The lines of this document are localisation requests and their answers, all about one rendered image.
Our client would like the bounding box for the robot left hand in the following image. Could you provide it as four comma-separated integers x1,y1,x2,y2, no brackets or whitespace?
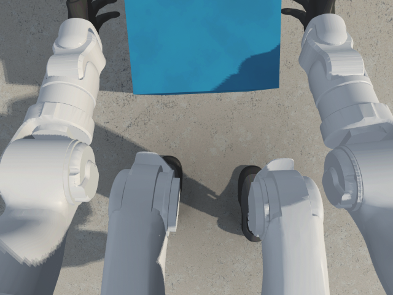
66,0,120,35

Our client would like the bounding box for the carton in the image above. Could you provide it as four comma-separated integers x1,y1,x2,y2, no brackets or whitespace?
124,0,282,95

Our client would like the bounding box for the robot right forearm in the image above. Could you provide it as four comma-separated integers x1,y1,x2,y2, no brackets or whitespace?
298,14,393,149

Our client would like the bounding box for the robot right hand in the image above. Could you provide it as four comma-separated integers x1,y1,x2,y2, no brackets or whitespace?
281,0,336,32

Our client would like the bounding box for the right robot thigh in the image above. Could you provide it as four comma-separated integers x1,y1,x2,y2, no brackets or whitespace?
248,170,330,295

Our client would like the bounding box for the left robot shin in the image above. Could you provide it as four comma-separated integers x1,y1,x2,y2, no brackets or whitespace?
108,152,172,217

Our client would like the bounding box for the right robot upper arm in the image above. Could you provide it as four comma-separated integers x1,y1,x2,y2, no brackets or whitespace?
322,140,393,295

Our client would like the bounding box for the robot left forearm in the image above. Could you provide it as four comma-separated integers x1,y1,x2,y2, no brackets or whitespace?
0,18,106,199

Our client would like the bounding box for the left robot upper arm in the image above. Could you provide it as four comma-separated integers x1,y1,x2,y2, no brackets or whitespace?
0,139,99,295

